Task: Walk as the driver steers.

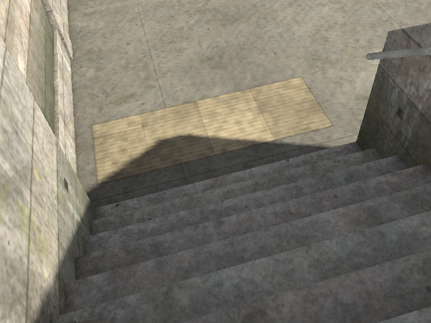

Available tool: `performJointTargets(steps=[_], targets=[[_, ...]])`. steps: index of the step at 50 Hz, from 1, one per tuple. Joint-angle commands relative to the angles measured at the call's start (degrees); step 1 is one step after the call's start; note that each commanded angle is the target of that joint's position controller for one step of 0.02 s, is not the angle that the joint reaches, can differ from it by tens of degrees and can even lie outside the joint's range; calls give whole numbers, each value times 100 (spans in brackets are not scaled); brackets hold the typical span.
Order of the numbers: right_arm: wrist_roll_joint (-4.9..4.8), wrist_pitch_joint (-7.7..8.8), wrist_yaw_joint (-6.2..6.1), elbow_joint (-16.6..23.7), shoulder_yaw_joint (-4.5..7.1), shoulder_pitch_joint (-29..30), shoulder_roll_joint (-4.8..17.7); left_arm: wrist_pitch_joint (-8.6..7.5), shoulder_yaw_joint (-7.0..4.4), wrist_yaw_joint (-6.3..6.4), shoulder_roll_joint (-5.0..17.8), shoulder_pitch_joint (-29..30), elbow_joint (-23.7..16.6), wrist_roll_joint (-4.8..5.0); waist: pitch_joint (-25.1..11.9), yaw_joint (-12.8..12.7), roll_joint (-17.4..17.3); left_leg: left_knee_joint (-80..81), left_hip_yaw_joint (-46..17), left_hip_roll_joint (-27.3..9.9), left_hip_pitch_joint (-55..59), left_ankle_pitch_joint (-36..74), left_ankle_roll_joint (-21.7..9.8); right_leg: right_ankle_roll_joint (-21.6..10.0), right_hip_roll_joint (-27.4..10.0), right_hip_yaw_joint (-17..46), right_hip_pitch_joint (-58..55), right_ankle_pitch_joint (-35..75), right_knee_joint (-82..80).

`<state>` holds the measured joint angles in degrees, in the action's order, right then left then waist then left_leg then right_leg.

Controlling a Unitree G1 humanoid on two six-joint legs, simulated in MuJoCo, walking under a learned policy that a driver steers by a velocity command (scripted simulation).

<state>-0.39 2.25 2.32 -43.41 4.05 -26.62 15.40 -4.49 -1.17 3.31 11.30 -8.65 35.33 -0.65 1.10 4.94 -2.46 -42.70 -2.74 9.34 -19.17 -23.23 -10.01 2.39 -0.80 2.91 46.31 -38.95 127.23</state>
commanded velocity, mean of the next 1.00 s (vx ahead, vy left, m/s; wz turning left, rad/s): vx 0.99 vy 0.00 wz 0.03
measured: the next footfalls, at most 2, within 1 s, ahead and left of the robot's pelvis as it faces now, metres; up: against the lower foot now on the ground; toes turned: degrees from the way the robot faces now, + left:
right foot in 0.26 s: +0.31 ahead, -0.19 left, -0.19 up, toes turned +25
left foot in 0.70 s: +0.49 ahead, +0.20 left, -0.38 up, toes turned +11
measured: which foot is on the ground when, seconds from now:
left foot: down 0.00-0.26, up 0.28-0.68, down 0.70-1.00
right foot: up 0.00-0.24, down 0.26-0.70, up 0.72-1.00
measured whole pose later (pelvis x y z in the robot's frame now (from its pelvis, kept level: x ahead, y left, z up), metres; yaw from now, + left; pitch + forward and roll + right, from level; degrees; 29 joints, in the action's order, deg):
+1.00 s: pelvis +0.59 +0.08 -0.42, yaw -1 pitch +0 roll +3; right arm 1.1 4.8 -1.6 -55.5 1.7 -31.1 10.4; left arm -0.1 -4.0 -0.3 14.7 -11.0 39.2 1.4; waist -2.1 2.6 3.5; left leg -55.2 11.0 -4.0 -11.4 -42.8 2.7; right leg -4.4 -2.0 8.7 54.8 22.7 65.3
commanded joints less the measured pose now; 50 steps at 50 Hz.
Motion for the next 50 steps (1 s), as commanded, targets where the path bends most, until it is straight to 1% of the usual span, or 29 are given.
performJointTargets(steps=[1,2,4,6,7,8,9,11,12,13,14,15,17,18,20,21,23,25,27,30,33,35,36,37,40,41,43,46,50], targets=[[-105,72,-111,448,106,402,804,-286,68,-187,-119,-106,-1027,52,-675,-1256,1574,571,-3790,-1985,1320,2474,-1373,-65,-337,900,2802,1612,-2539],[-108,171,-373,889,67,1394,705,-208,-23,-164,404,273,-1210,162,38,-1436,1269,1052,-4267,-2027,-1076,1807,-1289,199,-516,1136,1335,2927,-5127],[-152,82,-559,654,52,1346,423,-195,-167,-214,398,-90,-783,-64,-551,-1211,991,180,-3086,-991,-2514,2447,-885,151,-28,406,-2065,5006,-5546],[-367,72,-708,378,103,737,424,-291,-319,-406,817,168,-575,15,-622,-631,482,-831,-2656,-642,-439,1176,-633,41,-8,816,-984,6598,-7189],[-543,28,-862,259,22,557,106,-228,-154,-357,534,1048,-988,-56,149,-287,753,-958,-1948,-52,-1107,-140,-308,101,-28,714,-1530,7272,-9552],[-429,-83,-871,-57,29,-71,1,-160,-128,-398,130,1459,-1109,47,-2,170,581,-789,-2151,13,-789,-273,-320,173,203,590,-2225,7037,-10115],[-314,-155,-905,-154,42,-49,33,-115,-211,-469,224,1237,-1150,106,56,90,-190,-1029,-2503,-25,-880,-1,-331,76,96,816,-2748,6908,-10060],[-171,-184,-697,205,48,1567,215,-136,-625,-583,1067,-1856,-124,192,-672,-1555,-1214,-2840,-2532,149,-1023,1368,-129,-45,-52,782,-4597,6697,-8764],[-233,-101,-550,326,9,2154,230,-190,-815,-619,1446,-3475,485,186,-948,-2408,-1076,-4440,-2223,75,-1344,2317,241,-9,-485,873,-5845,6916,-9420],[-268,-43,-441,266,-39,1802,-222,-189,-739,-540,1124,-4201,817,260,-420,-2740,579,-7248,-1680,787,-2034,-95,625,-114,-814,943,-6142,6211,-10594],[-220,28,-402,229,-181,270,-1082,-291,-422,-689,724,-3609,986,71,-303,-1314,3155,-9000,-2076,1076,-4492,-2900,480,-354,-1024,1482,-7046,8894,-8157],[-235,66,-405,364,-281,-150,-1034,-197,-312,-765,678,-2978,822,103,-248,-877,3936,-9491,-1823,620,-5273,-2877,519,-618,-1495,1914,-6782,10053,-8037],[-327,-62,-438,490,-211,469,-587,-171,-111,-985,78,-2544,1130,182,-19,-418,386,-8171,-839,-343,-5128,-1278,302,-1182,-1577,2058,-4910,6671,-8875],[-476,-80,-417,993,-386,921,-887,-234,-309,-980,1017,-2222,1281,175,330,-224,861,-7875,-1124,-716,-5342,-1178,354,-2023,-2520,4222,-3710,4307,-9696],[-497,-209,-495,1133,-383,1904,-624,-341,-72,-681,415,-1500,1158,-102,1139,-233,-277,-6134,-1999,-1029,-5362,671,407,-1492,-1909,3907,-2008,1328,-9729],[-282,-302,-513,1222,-362,1781,-351,-256,76,-383,293,-891,901,-201,1373,75,-469,-4600,-1778,-982,-4367,1687,776,-1502,-1406,3242,-625,1172,-9926],[81,-187,-410,1103,-279,1343,-270,-118,-148,-140,1092,-1271,1125,-193,871,202,171,-4229,-914,-1325,-3150,3128,1127,-1699,-1114,3098,-340,1559,-9853],[-11,-41,-257,1324,-141,1883,198,-126,-144,-7,904,-1729,1136,104,830,-106,297,-2763,-960,-1520,-3594,4600,1007,-1410,-693,2703,-1312,1168,-9064],[212,50,-110,1570,-235,2644,7,-43,-98,142,710,-2011,1178,349,752,-560,93,-834,-695,-1388,-2502,5696,1065,-1389,-147,2201,-1252,805,-8569],[-130,72,89,1801,-180,3140,-174,230,-166,179,661,-2225,1315,331,599,-1207,922,810,-301,-941,-833,4894,1293,-1461,106,1816,-1602,1427,-8321],[-39,85,157,1097,174,1016,600,320,-334,51,885,-1369,1201,208,-338,-163,1478,423,-479,-1276,730,4685,941,-1248,55,1940,-2519,3235,-6112],[72,184,-38,546,258,-176,459,310,-283,9,470,-2087,1608,313,-327,249,444,3155,-319,-1773,2242,5152,682,-741,596,1498,-2378,3291,-2926],[85,192,-23,229,135,-1022,130,270,-214,-101,28,-1961,1598,100,-323,598,-535,1888,-688,-2229,3904,6035,413,-666,1260,1451,-62,-662,-862],[172,264,83,258,-56,-535,262,161,-116,-227,-328,-2653,1198,137,-548,-267,-2021,-766,-464,-2682,4645,8936,459,-710,1020,1532,1758,-1029,-247],[-154,295,275,-117,130,-495,595,160,-62,-128,11,-1649,465,457,-1075,-294,-581,682,-2296,-3546,2974,2696,-474,-642,-90,729,2283,704,-885],[-8,326,256,-198,-23,-87,70,319,-38,-90,-168,-979,216,534,-261,-431,-321,1033,-2562,-3644,1587,896,-350,-727,-431,1233,2673,2209,-2097],[213,388,63,-178,-311,762,-529,551,-151,-57,194,-990,181,394,629,-946,130,1304,-1579,-3103,-702,1454,71,-563,-470,1247,1589,3665,-3832],[233,342,-243,-485,-130,812,307,513,-243,-127,206,-1389,448,139,297,-1062,-526,1021,-826,-2932,-826,1525,181,-324,-378,638,819,4345,-4173],[91,461,-603,-709,-190,420,79,334,-308,-628,461,122,-123,135,700,-596,42,341,704,-2301,-913,-140,905,-861,-76,534,-352,8091,-7768]])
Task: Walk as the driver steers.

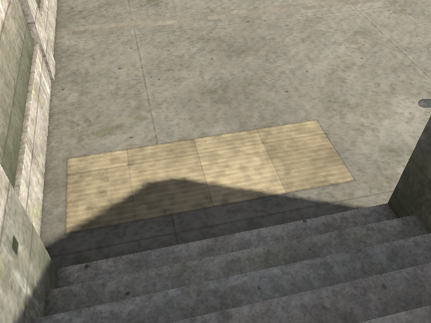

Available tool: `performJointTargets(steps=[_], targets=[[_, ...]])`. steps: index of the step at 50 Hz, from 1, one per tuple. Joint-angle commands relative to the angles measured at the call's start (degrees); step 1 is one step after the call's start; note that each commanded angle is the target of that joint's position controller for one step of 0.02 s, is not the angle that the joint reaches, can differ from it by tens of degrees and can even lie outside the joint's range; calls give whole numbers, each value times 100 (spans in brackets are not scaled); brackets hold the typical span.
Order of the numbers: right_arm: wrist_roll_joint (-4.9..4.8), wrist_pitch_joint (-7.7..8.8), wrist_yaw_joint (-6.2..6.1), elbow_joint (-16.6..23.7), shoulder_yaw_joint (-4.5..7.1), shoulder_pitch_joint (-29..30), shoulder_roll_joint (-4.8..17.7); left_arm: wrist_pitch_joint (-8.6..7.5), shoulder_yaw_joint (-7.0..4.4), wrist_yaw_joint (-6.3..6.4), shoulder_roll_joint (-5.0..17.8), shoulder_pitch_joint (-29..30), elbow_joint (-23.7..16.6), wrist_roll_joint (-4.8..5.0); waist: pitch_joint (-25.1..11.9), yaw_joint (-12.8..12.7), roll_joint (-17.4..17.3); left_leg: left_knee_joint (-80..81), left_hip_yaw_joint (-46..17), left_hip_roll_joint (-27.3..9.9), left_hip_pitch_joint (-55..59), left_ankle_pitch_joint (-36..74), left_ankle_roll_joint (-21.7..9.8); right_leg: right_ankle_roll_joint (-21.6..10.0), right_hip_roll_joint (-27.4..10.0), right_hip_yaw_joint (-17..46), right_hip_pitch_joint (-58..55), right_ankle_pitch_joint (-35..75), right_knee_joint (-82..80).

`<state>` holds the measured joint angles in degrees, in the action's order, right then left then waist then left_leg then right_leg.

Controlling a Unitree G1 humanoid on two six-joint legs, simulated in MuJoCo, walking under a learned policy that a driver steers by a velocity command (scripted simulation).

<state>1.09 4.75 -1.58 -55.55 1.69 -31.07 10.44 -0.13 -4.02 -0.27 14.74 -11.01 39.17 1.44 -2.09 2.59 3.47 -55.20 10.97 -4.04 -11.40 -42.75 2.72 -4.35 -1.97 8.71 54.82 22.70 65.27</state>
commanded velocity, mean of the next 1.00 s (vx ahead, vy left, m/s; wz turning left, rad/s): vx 1.00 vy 0.00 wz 0.19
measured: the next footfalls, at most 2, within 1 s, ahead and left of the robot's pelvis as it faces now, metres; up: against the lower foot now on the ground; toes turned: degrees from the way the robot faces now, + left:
right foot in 0.16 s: +0.18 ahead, -0.10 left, -0.19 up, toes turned -6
left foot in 0.50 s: +0.42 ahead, +0.06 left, -0.38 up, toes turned -15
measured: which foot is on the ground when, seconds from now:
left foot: down 0.00-0.14, up 0.16-0.48, down 0.50-0.82, up 0.84-1.00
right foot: up 0.00-0.14, down 0.16-0.48, up 0.50-0.80, down 0.82-1.00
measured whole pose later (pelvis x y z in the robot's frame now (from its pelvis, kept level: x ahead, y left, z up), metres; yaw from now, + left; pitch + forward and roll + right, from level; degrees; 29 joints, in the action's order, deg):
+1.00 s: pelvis +0.73 -0.08 -0.54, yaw +17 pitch -1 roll -3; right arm -2.5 0.0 -2.7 -41.3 5.0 -12.9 15.3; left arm -5.5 -4.2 -1.2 14.3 -28.2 54.6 -0.1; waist -3.4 -1.6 -0.8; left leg -96.1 -9.1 1.5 -51.8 -16.4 -3.8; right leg -0.3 2.5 -1.6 15.3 -32.1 48.2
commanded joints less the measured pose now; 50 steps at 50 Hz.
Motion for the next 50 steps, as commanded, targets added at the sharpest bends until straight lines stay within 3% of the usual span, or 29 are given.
performJointTargets(steps=[1,5,6,7,8,9,12,13,15,17,19,23,24,25,26,27,29,30,31,33,35,37,40,41,42,43,44,46,50], targets=[[-52,230,-211,515,58,990,676,-88,-16,-353,65,395,-546,-30,973,-357,-653,1517,-330,-894,-1981,1627,-339,-144,72,-417,-1951,2050,-1769],[-110,139,117,600,299,1746,1271,186,-389,-156,847,-1786,300,146,227,-1216,-1354,-1071,86,-1128,-1680,4975,-66,-190,321,-1583,-4661,508,-1042],[-201,172,210,827,373,1978,1415,255,-630,-18,1384,-3104,725,46,-77,-1808,-603,-2744,221,-840,-1874,6761,52,-330,864,-2272,-6090,-64,-1205],[-471,218,116,891,480,2630,1476,210,-601,-60,1232,-4021,1025,-113,264,-2504,-77,-5967,-78,-460,-2618,5095,348,-1039,20,-1023,-6772,3,-3174],[-167,173,-29,977,327,2913,836,69,-355,-134,697,-3977,1292,-152,1465,-2601,1498,-8404,29,519,-3731,24,139,-1249,-71,-917,-6103,511,-4603],[106,427,-133,1804,223,1772,222,-267,-21,-133,605,-2869,952,-43,1105,-657,3066,-7100,-1360,668,-5205,-243,-14,-1268,237,582,-6425,3452,-2487],[-150,301,-3,1325,318,1011,514,-242,39,-134,20,-1579,763,35,177,171,-1287,-4540,-1536,-118,-4726,2306,-479,-911,-214,1224,-4840,-1001,-2513],[-300,159,81,1633,180,875,219,-216,-42,-30,580,-572,458,-3,281,777,-671,-2697,-1705,-280,-4380,2655,-134,-1554,-1309,2222,-3168,-565,-2699],[-277,-74,17,1399,187,1030,391,-361,-42,98,722,-722,521,-496,20,418,-1137,-2738,-1909,-322,-3170,4450,224,-1694,-1483,3064,-2135,-1068,-2265],[-130,-55,157,1693,267,1826,756,-520,31,374,350,-959,699,124,125,184,-555,266,-2114,-235,-2615,7357,-18,-995,-392,1238,-2002,-3865,-1791],[-104,-143,242,2016,156,2571,386,-554,157,507,306,-1169,877,69,273,-278,-239,1373,-1469,266,-899,7833,-47,-759,115,268,-1270,-4327,-1883],[-34,-290,353,910,487,-619,990,-483,6,302,619,98,735,-90,-13,1050,134,-150,-696,737,164,5592,-550,-309,-394,1,-2003,-489,1009],[126,-286,310,296,583,-2470,1232,-538,-79,238,734,880,519,-143,-120,1923,-467,336,-419,813,1896,5157,-922,118,-228,-579,-1111,1470,3250],[11,-272,363,-107,388,-3779,601,-627,-29,210,435,1750,235,-102,459,2902,-1500,3021,-995,119,2394,6290,-1677,524,613,-1446,-196,-1638,7512],[-44,-178,399,-390,47,-3080,28,-704,203,342,-639,1767,-445,-249,1482,1699,-3201,2620,-2137,158,2031,8394,-1779,375,1273,-1391,1703,-6962,8602],[-63,21,403,-13,-152,-1905,-93,-835,406,351,-1012,856,-1003,-134,1364,144,-3263,1950,-3508,282,2062,10001,-1831,282,1073,-494,2543,-6957,6948],[-137,-7,391,491,51,-484,301,-895,444,195,-931,-86,-625,-128,768,-782,543,1763,-4600,-518,923,6634,-2145,19,85,-165,2124,-5511,4891],[-138,29,334,690,53,32,389,-827,404,195,-958,158,-601,-202,604,-1066,1272,1984,-4795,-400,-93,5577,-1975,46,-128,-65,1662,-4222,3685],[74,82,-1,1099,117,1149,869,-694,434,228,-575,434,-1095,8,988,-1430,164,2727,-6056,-812,-2389,5088,-2289,510,-350,364,124,-2981,985],[-91,63,-171,800,200,786,810,-587,192,234,-171,297,-623,-174,414,-1094,392,1893,-5210,-23,-3487,4589,-2129,661,37,96,-2808,-1115,818],[-659,82,-389,799,183,492,354,-652,113,128,159,1211,-940,-292,436,-478,308,785,-4334,807,-1869,3078,-1730,501,-14,393,-2211,1127,-1949],[-552,-99,-375,327,197,-331,169,-605,189,-19,-430,1918,-1326,-177,565,303,-22,781,-3986,1361,-1904,2267,-1513,626,497,-117,-3545,1088,-3722],[-355,-211,-126,568,267,1198,364,-611,-277,-133,453,-1830,-329,-80,-483,-1627,-1286,-2424,-3864,1630,-1915,4384,-1237,534,86,140,-6407,1085,-2973],[-480,-140,3,613,297,1574,360,-628,-444,-101,725,-3431,318,-4,-750,-2390,-800,-4474,-3558,1768,-2636,4737,-797,519,-427,443,-7804,1232,-3512],[-396,-94,-7,729,219,1353,-116,-605,-263,-87,298,-4043,626,112,-83,-2407,692,-7047,-3142,2483,-3801,-166,-689,350,-1012,651,-7981,1441,-3889],[-485,-40,-1,962,157,-559,-445,-691,10,-230,317,-2277,419,-105,-339,-362,2987,-7377,-3448,1952,-5232,-559,-769,-232,-1622,1553,-8364,4905,-1881],[-441,-135,-45,1022,97,-478,-361,-652,75,-246,-51,-1749,322,-20,-405,-255,2593,-7020,-2999,1341,-5746,-244,-675,-260,-1920,1594,-8028,5007,-2117],[-338,-324,-154,1469,83,568,-305,-673,133,-411,-247,-1636,662,22,-10,-212,-304,-6438,-2202,640,-5744,973,-895,-595,-1909,1649,-6189,978,-2758],[-259,-566,-63,1795,98,1405,-25,-732,186,138,32,-457,937,-269,1249,338,-523,-2628,-2437,-58,-4134,4086,-376,-571,-1619,1235,-1866,-2104,-3339]])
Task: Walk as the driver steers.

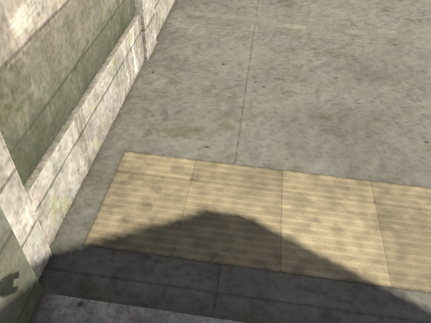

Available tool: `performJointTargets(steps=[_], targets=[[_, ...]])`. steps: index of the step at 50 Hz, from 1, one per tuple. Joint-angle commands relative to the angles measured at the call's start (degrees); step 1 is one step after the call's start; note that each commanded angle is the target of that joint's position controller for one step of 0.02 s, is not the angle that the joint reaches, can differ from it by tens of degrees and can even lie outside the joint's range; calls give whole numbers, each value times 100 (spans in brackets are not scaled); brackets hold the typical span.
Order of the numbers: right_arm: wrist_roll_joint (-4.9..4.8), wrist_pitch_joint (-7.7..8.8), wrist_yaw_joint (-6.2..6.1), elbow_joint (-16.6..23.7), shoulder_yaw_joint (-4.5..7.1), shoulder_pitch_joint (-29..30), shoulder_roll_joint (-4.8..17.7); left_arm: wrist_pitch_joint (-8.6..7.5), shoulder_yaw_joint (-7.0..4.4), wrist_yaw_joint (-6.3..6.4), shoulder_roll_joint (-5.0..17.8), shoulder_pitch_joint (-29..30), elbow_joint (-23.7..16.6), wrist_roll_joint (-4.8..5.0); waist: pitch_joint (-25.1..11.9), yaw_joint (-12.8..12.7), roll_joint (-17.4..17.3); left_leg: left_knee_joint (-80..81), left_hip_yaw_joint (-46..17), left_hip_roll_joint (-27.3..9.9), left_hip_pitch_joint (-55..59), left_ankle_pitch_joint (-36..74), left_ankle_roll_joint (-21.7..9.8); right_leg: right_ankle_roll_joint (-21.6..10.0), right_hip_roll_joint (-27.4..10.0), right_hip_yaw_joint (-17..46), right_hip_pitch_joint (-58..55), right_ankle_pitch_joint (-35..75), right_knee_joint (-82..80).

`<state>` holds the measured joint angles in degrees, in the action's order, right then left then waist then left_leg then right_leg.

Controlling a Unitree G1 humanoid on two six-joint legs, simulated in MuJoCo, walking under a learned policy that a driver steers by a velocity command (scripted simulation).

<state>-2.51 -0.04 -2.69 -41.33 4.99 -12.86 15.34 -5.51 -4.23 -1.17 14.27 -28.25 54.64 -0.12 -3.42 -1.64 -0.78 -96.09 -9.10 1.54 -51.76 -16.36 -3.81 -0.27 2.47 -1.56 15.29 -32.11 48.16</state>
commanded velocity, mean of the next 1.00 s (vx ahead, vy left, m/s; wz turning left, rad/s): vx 1.00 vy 0.00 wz -0.19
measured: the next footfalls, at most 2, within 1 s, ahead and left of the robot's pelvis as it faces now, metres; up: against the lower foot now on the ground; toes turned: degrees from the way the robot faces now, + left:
left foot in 0.24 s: +0.24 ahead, +0.13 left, -0.19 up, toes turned +12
right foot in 0.60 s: +0.48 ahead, -0.06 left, -0.38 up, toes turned +6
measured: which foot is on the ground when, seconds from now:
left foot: up 0.00-0.22, down 0.24-0.58, up 0.60-0.90, down 0.92-1.00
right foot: down 0.00-0.22, up 0.24-0.58, down 0.60-0.92, up 0.94-1.00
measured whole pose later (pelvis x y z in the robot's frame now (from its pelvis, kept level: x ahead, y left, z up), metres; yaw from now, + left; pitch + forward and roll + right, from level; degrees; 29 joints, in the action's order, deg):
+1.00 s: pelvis +0.73 +0.04 -0.54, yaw -19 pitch +1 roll -1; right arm -0.8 7.4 2.4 -42.7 4.9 -16.8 13.8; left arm -2.7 -4.0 2.2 12.3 -21.2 49.4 2.9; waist -5.1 3.7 -2.2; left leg -36.4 -6.3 0.6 -14.2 -22.8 1.4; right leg -6.3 14.0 12.2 34.2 -42.0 119.3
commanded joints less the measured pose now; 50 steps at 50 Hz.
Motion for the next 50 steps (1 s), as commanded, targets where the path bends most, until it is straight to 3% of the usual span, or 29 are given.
performJointTargets(steps=[1,4,9,11,12,13,16,17,18,20,22,24,28,30,31,32,34,35,36,38,39,40,42,44,46,47,48,49,50], targets=[[202,-67,127,66,-249,-850,-589,-141,110,255,477,937,-369,-211,1023,801,-11,1126,-180,-566,43,1998,202,-955,-2055,2196,1757,3359,-1314],[152,92,496,589,-147,368,-72,-218,187,530,282,688,-349,-36,1085,427,8,4244,-198,-337,839,5695,-185,-319,-1289,714,1672,1103,-849],[78,-82,576,201,69,-917,510,-162,77,208,795,910,-265,-43,453,806,852,4028,1284,10,3510,4502,-256,-208,-1412,-43,1454,3131,1184],[149,-124,438,-519,315,-2884,859,-115,-23,100,788,936,-186,165,402,1648,209,5867,1083,-131,5558,3091,-846,41,-1182,-174,1939,5888,4797],[210,-28,473,-628,149,-3312,454,-59,-21,219,720,1419,-268,79,1013,2227,-1338,8216,827,-592,5823,3870,-1248,136,-167,-451,2479,1346,8166],[346,156,447,-824,-85,-2905,292,-185,87,279,24,677,-568,-29,917,1163,-2381,5700,227,-956,6615,6529,-1119,-175,285,686,4525,-1650,8353],[321,355,522,-560,-147,-1737,-45,-167,-8,213,151,139,-614,409,209,83,674,5384,-853,-1796,4744,2641,-1102,-478,-184,1858,4590,988,5207],[376,346,443,-324,-225,-602,-25,94,21,274,-5,360,-747,393,373,-486,859,6030,-696,-2106,2873,1923,-1137,-147,-476,1434,3812,1952,3823],[538,324,321,-323,-173,-194,355,271,162,341,-389,710,-969,297,716,-530,108,5890,-1687,-2822,1687,2113,-1529,258,-765,1135,3580,2011,3540],[655,508,212,-563,-96,-896,585,359,61,258,13,473,-763,261,225,-325,403,5509,-1370,-2095,1952,1863,-1266,283,-768,1195,3029,3508,2952],[148,607,-112,-597,-201,-776,86,278,51,50,142,1550,-1187,208,471,-106,-34,5160,-70,-1436,1716,-671,-576,142,-841,1431,2577,6313,450],[111,612,-224,-712,-181,-781,302,355,120,-83,-34,2084,-1373,159,494,57,-135,4989,715,-1085,1288,-953,-406,5,-531,713,1065,6740,-537],[134,593,125,-526,-20,754,464,704,-272,3,631,-1079,-296,-83,235,-1235,-391,2073,1150,-1402,1658,2902,114,-451,-5,-535,-591,4332,1042],[46,642,109,-355,-1,1290,170,569,-135,-34,240,-2541,80,-129,805,-2203,1296,-4006,1722,-347,827,628,467,-1554,-708,232,-1945,4824,-3035],[304,741,-8,396,-159,1110,-504,336,57,-115,262,-1940,131,-156,1378,-1178,3224,-4710,1328,392,-1621,-3012,369,-1492,-424,1157,-2380,7874,-1087],[382,846,14,974,-303,917,-703,209,207,-78,-48,-1519,-58,48,1031,-507,2870,-3367,785,131,-2506,-2878,240,-1611,-316,2069,-2713,8406,-816],[232,934,84,888,-330,556,-817,211,76,-15,168,-674,-337,44,288,228,-511,-1758,153,-378,-2242,-1500,96,-1860,-954,3520,-1835,5345,-671],[84,877,109,986,-319,416,-720,128,19,-12,527,242,-720,-41,146,739,-748,-51,-287,-687,-2062,-616,236,-2123,-1551,4586,-839,4178,-1053],[26,707,54,1236,-236,953,-152,35,66,252,541,1343,-1185,-76,820,970,-785,2256,-470,-845,-673,538,669,-2075,-1655,5102,1563,3065,-1784],[284,562,66,763,-182,558,-174,85,-9,438,671,923,-901,-85,121,807,-721,2417,119,-317,1974,2105,793,-1971,-790,4107,2399,3250,-948],[180,656,131,865,-60,870,236,-25,-13,520,430,565,-857,217,339,543,-519,3763,-300,-425,1487,3685,697,-1796,-358,3671,1790,2502,-262],[310,667,187,1060,-152,1275,88,-19,64,650,95,503,-740,511,552,356,-608,5540,-79,-290,2537,5110,647,-1466,369,2833,2373,1244,-125],[185,552,279,1453,-147,1808,-268,139,-2,669,124,125,-487,441,618,-177,111,6538,168,28,3716,4657,716,-1283,568,2786,2292,671,-117],[114,505,349,877,145,-452,216,252,-27,593,98,1095,-685,231,-163,1002,1131,5555,-40,-30,5255,4329,638,-1115,818,2950,2029,1692,1464],[110,603,328,-406,460,-4062,784,192,-77,278,253,2303,-971,229,-683,2879,-23,6620,53,-706,8035,4782,610,-445,1088,2131,2723,3133,5489],[65,619,392,-1092,224,-4917,197,151,97,258,-610,2441,-1062,178,259,2905,-1194,6807,-355,-1199,8032,4013,488,-420,1713,2055,4182,-1102,8345],[305,652,545,-858,-97,-3412,-21,42,233,269,-1141,577,-1351,276,350,1057,-3825,4960,-773,-1326,8191,7465,187,-546,1547,2156,6018,-1847,9357],[259,648,639,-879,-306,-2358,-571,86,326,245,-1131,-4,-1289,379,264,152,-3063,5471,-1263,-1604,7596,7233,-44,-656,701,1733,6365,-1148,7940],[105,689,743,-996,-352,-2336,-1032,163,247,280,-805,447,-1155,354,368,265,-803,6032,-1494,-1726,6809,4705,-506,-765,249,1313,6307,-289,7374]])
